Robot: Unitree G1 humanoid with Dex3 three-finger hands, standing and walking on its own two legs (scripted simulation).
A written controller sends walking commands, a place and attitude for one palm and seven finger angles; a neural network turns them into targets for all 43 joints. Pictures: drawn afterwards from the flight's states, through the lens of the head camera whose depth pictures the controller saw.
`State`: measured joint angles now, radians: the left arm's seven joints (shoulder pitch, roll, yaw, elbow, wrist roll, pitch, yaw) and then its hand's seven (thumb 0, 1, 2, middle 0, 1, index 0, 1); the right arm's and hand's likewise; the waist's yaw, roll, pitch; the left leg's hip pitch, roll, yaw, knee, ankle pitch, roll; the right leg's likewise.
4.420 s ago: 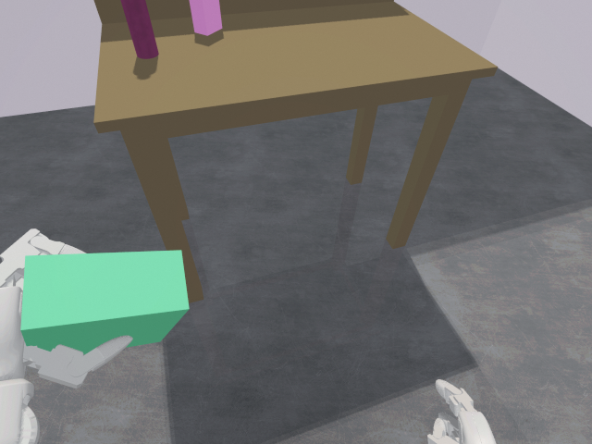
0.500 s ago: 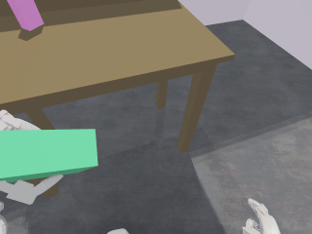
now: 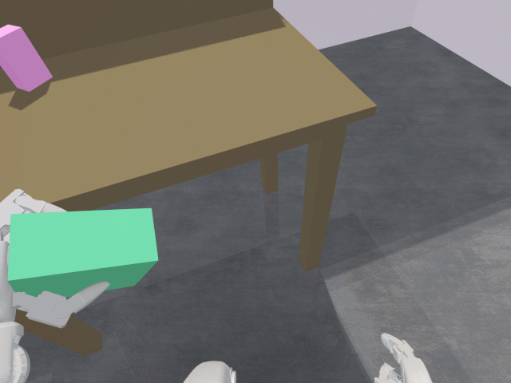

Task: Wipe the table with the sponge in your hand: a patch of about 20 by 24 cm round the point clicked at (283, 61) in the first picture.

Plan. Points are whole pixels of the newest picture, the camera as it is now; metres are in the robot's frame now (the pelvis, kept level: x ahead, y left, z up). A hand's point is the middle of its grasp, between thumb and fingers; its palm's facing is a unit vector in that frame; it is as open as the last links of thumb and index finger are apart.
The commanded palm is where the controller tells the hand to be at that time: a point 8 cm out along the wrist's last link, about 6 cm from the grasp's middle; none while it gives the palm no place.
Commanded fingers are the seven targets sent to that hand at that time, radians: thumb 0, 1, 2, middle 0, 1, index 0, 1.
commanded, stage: take the last steps up to it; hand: left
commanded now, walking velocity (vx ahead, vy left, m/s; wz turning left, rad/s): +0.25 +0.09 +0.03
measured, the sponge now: (106, 255) +0.24 +0.20 +0.15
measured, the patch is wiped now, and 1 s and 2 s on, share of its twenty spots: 0.00 0.00 0.00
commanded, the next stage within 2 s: come to a stop and stand still in 0.76 s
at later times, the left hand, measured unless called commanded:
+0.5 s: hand (77, 193) +0.30 +0.24 +0.18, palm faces +0.40 -0.81 -0.43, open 10.5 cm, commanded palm +0.25 +0.29 +0.19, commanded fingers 0.00 0.10 1.30 -1.20 -1.60 -1.20 -1.60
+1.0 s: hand (92, 175) +0.34 +0.24 +0.18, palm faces +0.39 -0.81 -0.45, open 10.5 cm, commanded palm +0.28 +0.29 +0.19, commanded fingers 0.00 0.10 1.30 -1.20 -1.60 -1.20 -1.60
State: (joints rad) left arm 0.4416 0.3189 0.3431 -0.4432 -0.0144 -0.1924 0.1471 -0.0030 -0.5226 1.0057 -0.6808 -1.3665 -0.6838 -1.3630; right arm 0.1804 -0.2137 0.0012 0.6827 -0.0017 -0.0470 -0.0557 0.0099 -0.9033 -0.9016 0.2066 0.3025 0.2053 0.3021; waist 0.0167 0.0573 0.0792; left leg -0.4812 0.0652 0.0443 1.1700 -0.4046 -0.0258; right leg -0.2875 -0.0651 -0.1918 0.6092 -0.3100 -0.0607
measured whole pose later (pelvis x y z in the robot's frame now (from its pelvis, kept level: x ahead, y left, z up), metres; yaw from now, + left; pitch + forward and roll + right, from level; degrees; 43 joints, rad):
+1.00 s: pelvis +0.13 +0.01 +0.00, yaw +1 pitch -1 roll +1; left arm 0.51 0.40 0.37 -0.58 -0.02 -0.22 0.17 0.00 -0.52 1.01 -0.68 -1.37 -0.68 -1.36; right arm 0.19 -0.26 -0.07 0.57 0.00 -0.03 -0.08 0.01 -0.91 -0.90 0.20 0.30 0.20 0.30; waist 0.00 -0.04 0.10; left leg -0.27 0.05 0.13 0.52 -0.21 0.00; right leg -0.25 -0.10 -0.15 0.63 -0.35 0.00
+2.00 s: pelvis +0.09 +0.04 +0.01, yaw -1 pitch -3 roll -2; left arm 0.40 0.35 0.33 -0.39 0.00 -0.16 0.10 0.00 -0.52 1.01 -0.68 -1.37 -0.68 -1.36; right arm 0.24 -0.16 0.05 0.58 -0.03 -0.14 -0.02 0.01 -0.90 -0.90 0.21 0.30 0.20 0.30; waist 0.04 -0.01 0.04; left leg -0.25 0.00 0.03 0.42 -0.12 0.03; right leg -0.16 0.01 0.00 0.36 -0.17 0.01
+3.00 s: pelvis +0.15 +0.03 +0.01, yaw +1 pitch +0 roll -1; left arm 0.45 0.35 0.32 -0.42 -0.05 -0.14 0.12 0.00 -0.52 1.01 -0.68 -1.37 -0.68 -1.36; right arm 0.20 -0.21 0.02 0.57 0.00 -0.06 -0.06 0.01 -0.90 -0.90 0.20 0.30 0.20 0.30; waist 0.03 0.01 0.02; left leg -0.23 -0.01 0.00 0.42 -0.20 0.02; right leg -0.12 0.02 0.01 0.34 -0.22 0.01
